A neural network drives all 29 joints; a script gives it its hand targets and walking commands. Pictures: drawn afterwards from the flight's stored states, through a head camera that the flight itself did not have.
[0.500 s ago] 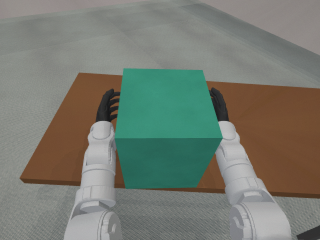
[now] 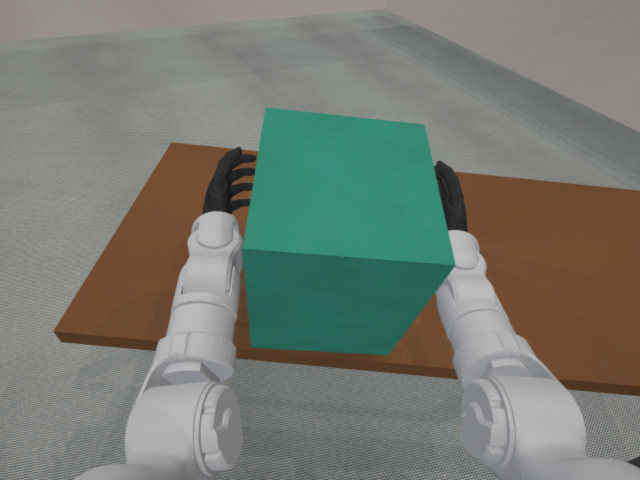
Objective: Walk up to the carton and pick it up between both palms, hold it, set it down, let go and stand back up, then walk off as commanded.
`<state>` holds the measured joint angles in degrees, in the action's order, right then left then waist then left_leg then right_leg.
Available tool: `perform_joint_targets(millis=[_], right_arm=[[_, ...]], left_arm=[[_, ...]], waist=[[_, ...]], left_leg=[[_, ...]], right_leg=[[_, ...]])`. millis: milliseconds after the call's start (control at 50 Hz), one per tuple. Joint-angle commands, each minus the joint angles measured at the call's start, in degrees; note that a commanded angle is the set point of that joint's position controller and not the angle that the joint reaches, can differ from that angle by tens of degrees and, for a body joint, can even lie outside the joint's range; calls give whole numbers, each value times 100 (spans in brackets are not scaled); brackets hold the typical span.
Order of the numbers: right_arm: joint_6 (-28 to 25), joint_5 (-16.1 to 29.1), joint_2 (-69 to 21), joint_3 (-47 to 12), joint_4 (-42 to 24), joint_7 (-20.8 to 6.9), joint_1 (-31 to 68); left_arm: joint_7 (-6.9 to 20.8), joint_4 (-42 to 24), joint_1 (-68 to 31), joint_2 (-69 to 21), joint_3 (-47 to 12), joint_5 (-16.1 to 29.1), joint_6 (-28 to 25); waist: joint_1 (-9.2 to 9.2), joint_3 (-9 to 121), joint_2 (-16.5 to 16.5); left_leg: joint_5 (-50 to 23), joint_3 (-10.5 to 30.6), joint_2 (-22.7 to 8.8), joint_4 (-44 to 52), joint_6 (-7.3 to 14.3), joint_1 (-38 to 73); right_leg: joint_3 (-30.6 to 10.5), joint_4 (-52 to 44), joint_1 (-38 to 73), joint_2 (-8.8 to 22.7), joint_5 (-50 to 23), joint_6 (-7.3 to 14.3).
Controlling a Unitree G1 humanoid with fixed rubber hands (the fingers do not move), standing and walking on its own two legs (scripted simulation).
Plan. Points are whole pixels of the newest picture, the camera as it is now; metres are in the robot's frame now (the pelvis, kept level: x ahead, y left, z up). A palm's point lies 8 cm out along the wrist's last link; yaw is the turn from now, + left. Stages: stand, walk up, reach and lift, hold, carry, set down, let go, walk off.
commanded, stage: reach and lift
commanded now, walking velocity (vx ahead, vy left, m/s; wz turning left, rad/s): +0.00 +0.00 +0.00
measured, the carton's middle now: (332, 242) +0.39 +0.02 +0.11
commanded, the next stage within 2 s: none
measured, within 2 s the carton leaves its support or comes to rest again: neither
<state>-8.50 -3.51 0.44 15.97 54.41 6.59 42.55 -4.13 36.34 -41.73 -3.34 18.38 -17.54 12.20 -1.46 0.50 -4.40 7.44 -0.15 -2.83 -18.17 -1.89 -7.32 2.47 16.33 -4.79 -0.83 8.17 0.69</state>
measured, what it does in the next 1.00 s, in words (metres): stands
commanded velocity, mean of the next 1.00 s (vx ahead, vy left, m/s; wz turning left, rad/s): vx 0.00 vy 0.00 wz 0.00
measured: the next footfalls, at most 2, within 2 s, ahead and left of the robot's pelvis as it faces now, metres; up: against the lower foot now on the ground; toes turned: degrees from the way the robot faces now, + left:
none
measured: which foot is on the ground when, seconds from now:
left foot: down 0.00-1.00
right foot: down 0.00-1.00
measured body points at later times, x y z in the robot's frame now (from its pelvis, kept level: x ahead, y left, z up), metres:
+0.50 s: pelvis +0.01 +0.01 +0.00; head -0.03 +0.04 +0.45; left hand +0.40 +0.17 +0.19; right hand +0.41 -0.12 +0.19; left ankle +0.03 +0.14 -0.75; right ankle +0.01 -0.11 -0.75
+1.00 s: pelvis +0.01 +0.01 +0.00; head -0.05 +0.04 +0.44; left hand +0.40 +0.17 +0.22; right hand +0.41 -0.13 +0.23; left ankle +0.03 +0.14 -0.75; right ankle +0.01 -0.11 -0.75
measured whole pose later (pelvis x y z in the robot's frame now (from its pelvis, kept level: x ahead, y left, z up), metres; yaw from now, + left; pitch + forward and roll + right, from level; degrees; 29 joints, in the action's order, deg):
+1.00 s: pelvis +0.01 +0.01 +0.00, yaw +1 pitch -4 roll -1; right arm 20.6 17.1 7.4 1.6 41.3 12.0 50.5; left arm -6.5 20.0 -44.7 0.1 14.5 -11.7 41.2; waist 3.9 3.5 -2.1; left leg 10.2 0.9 -2.1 -22.4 -0.9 -7.8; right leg 3.5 16.2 -2.8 -0.2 9.0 -0.4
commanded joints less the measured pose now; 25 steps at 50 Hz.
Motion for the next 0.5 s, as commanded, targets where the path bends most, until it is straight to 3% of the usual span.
perform_joint_targets(millis=[0, 40, 60, 80, 120, 140, 160, 180, 200, 220, 240, 260, 280, 300, 320, 340, 360, 380, 400, 420, 440, 460, 480], right_arm=[[-404, -319, -2775, -1755, -1364, -818, 4901], [-442, -172, -3022, -2054, -1728, -750, 5042], [-269, -206, -3011, -1928, -1436, -726, 4813], [-89, -157, -3053, -2074, -1411, -682, 4612], [-41, 163, -3061, -2145, -1914, -649, 5134], [50, 190, -3166, -2238, -1862, -676, 5118], [97, 301, -3101, -2257, -1930, -656, 5425], [125, 350, -3147, -2361, -2077, -667, 5364], [121, 555, -3255, -2576, -2380, -639, 5296], [255, 684, -3286, -2772, -2417, -604, 5195], [409, 646, -3214, -2808, -2517, -541, 5120], [330, 930, -3230, -3002, -3163, -555, 5718], [560, 953, -3100, -2903, -2707, -538, 5330], [618, 1047, -3184, -2920, -2935, -508, 5476], [704, 1085, -3141, -2953, -2923, -482, 5536], [658, 1183, -3044, -2952, -3157, -482, 5736], [879, 1158, -3114, -2950, -2914, -439, 5367], [981, 1289, -3131, -2957, -2977, -398, 5311], [1078, 1340, -3100, -2962, -2962, -387, 5391], [1092, 1380, -3187, -3068, -3229, -374, 5372], [1211, 1374, -3140, -2993, -3012, -325, 5270], [1279, 1396, -3076, -2907, -3089, -317, 5232], [1375, 1368, -3086, -2939, -3011, -275, 5192]], left_arm=[[773, -376, -3928, -3218, -1853, 185, -289], [727, -795, -4122, -3430, -2379, 518, -325], [751, -546, -4045, -3308, -2142, 362, -230], [797, -661, -3981, -3263, -2163, 361, -75], [787, -1104, -4283, -3441, -2515, 602, 103], [735, -1030, -4263, -3391, -2468, 619, 150], [719, -1201, -4532, -3412, -2620, 733, 201], [656, -1297, -4371, -3558, -2693, 766, 232], [632, -1682, -4358, -3627, -2931, 911, 244], [628, -1657, -4178, -3610, -2863, 900, 347], [690, -1358, -3870, -3494, -2704, 746, 528], [645, -2136, -4374, -3606, -3069, 1024, 506], [643, -1664, -4031, -3478, -2890, 893, 703], [669, -2183, -4297, -3617, -3081, 949, 786], [669, -2133, -4353, -3486, -3001, 956, 853], [632, -2513, -4541, -3627, -3311, 1120, 887], [654, -2282, -4282, -3478, -3196, 1034, 986], [681, -2493, -4331, -3520, -3314, 1064, 1117], [698, -2306, -4268, -3413, -3070, 1041, 1216], [716, -2656, -4307, -3588, -3252, 1139, 1255], [759, -2347, -4035, -3409, -2967, 929, 1369], [808, -2348, -3900, -3489, -2956, 930, 1452], [878, -2233, -3840, -3323, -2881, 883, 1565]], waist=[[-91, 2642, 245], [21, 3527, 279], [117, 3099, 366], [65, 2714, 249], [154, 3245, 484], [86, 3189, 469], [172, 3380, 549], [80, 3394, 529], [163, 3847, 610], [121, 3709, 584], [161, 3178, 454], [147, 3989, 692], [201, 3111, 635], [251, 3388, 618], [220, 3354, 604], [351, 3773, 743], [372, 3296, 651], [469, 3355, 789], [366, 3014, 677], [450, 3383, 670], [402, 2896, 550], [471, 2933, 588], [526, 2605, 388]], left_leg=[[-379, -600, 353, 262, 206, 701], [-1020, -550, 333, 87, 117, 989], [-1003, -546, 355, 98, 117, 994], [-984, -591, 394, 151, 151, 985], [-1260, -464, 371, 38, 90, 1237], [-1136, -425, 367, -5, 82, 1186], [-1180, -426, 422, -40, 71, 1192], [-1448, -404, 412, -115, 36, 1205], [-1961, -324, 404, -270, -29, 1463], [-2174, -299, 394, -369, -42, 1510], [-1912, -314, 433, -349, 32, 1350], [-2360, -248, 433, -411, -58, 1581], [-1929, -185, 385, -380, -24, 1469], [-2107, -174, 414, -334, -18, 1567], [-1909, -208, 396, -354, -8, 1535], [-2031, -157, 399, -408, -69, 1581], [-1946, -143, 406, -389, -42, 1516], [-1951, -161, 447, -392, -73, 1519], [-1617, -177, 447, -315, -14, 1290], [-1873, -126, 465, -330, -25, 1440], [-1754, -170, 473, -310, 14, 1385], [-1722, -113, 482, -270, -2, 1431], [-1579, -103, 478, -246, 58, 1296]], right_leg=[[242, -216, 585, -15, -363, -297], [322, -43, 812, -127, -984, -303], [260, -127, 754, -101, -961, -258], [266, -178, 830, -107, -852, -276], [335, -86, 716, -162, -1021, -282], [289, -155, 575, -166, -838, -251], [278, -129, 591, -196, -886, -253], [264, -110, 653, -200, -1108, -238], [248, -54, 726, -242, -1595, -248], [258, 34, 741, -285, -1648, -225], [199, -36, 784, -220, -1545, -236], [237, 39, 902, -291, -1855, -247], [196, -99, 676, -290, -1415, -182], [250, -77, 706, -272, -1505, -211], [190, -57, 649, -272, -1409, -207], [271, -55, 644, -300, -1494, -193], [205, -74, 599, -271, -1431, -193], [186, -61, 722, -254, -1529, -243], [108, -130, 734, -238, -1248, -224], [192, -38, 810, -232, -1566, -259], [135, -61, 871, -192, -1689, -319], [147, -89, 848, -217, -1631, -295], [139, -97, 880, -192, -1496, -300]])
